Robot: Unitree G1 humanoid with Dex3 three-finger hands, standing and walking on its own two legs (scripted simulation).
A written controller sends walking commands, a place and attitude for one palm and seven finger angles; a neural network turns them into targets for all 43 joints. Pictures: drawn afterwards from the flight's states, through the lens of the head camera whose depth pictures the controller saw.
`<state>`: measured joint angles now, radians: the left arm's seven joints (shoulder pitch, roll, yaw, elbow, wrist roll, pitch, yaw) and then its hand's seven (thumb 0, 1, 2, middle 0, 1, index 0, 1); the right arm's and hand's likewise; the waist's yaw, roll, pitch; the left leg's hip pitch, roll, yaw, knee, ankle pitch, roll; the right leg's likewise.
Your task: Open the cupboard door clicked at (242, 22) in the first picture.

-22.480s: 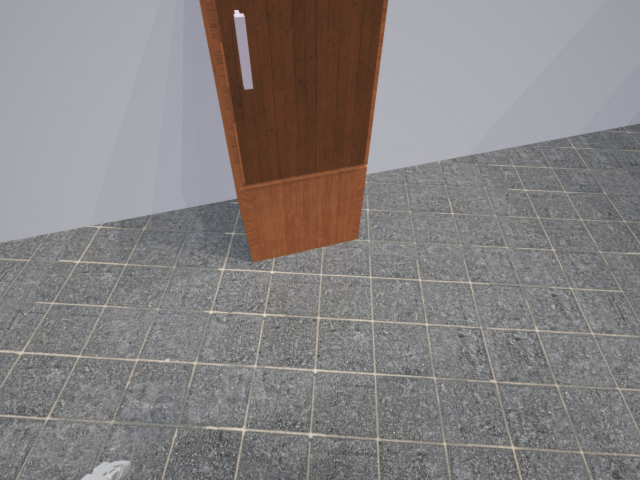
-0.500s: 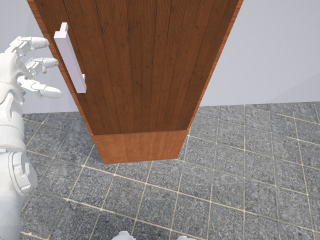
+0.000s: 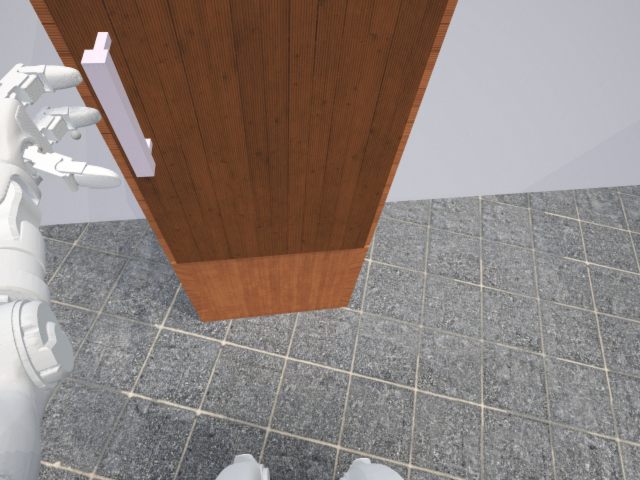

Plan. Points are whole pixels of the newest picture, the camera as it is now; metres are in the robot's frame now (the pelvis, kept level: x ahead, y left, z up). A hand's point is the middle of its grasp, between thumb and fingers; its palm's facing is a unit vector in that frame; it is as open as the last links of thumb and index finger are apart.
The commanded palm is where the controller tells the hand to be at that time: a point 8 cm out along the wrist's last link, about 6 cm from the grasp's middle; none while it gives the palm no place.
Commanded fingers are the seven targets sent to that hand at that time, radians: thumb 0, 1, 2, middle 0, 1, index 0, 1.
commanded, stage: move the hooked fingers beside the handle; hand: left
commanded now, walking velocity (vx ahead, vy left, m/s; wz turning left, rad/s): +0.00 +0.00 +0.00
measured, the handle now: (126, 111) +0.54 +0.21 +0.12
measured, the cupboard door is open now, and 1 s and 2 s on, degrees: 0 0 0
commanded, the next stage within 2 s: slide the fingers in behind the handle in 0.20 s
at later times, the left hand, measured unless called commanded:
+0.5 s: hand (76, 133) +0.49 +0.25 +0.13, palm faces +0.04 -1.00 +0.02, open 14.0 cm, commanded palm +0.47 +0.29 +0.12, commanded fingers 0.00 -0.50 0.30 -0.30 -1.20 -0.30 -1.20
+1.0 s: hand (82, 135) +0.49 +0.25 +0.13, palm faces +0.10 -1.00 +0.00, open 14.3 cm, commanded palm +0.47 +0.26 +0.12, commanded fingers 0.00 -0.50 0.30 -0.30 -1.20 -0.30 -1.20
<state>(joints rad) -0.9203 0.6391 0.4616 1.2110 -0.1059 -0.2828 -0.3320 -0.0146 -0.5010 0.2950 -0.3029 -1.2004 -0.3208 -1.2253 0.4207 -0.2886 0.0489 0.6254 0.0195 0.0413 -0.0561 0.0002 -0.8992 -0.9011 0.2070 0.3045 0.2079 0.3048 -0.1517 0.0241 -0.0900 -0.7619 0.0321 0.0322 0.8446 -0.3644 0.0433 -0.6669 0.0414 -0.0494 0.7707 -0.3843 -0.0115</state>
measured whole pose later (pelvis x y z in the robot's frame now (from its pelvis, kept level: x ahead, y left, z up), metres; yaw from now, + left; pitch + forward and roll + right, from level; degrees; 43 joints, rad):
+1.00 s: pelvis +0.01 +0.00 +0.00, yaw +1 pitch +16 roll -3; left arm -0.89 0.55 0.35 1.14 -0.17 -0.26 -0.27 -0.01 -0.50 0.30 -0.25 -1.22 -0.25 -1.18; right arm 0.41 -0.28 0.03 0.66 0.02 0.04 -0.03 0.00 -0.90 -0.90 0.21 0.30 0.21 0.30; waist -0.11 0.03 -0.11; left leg -0.74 0.02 0.01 0.85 -0.39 0.04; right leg -0.63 0.03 -0.07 0.76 -0.41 -0.01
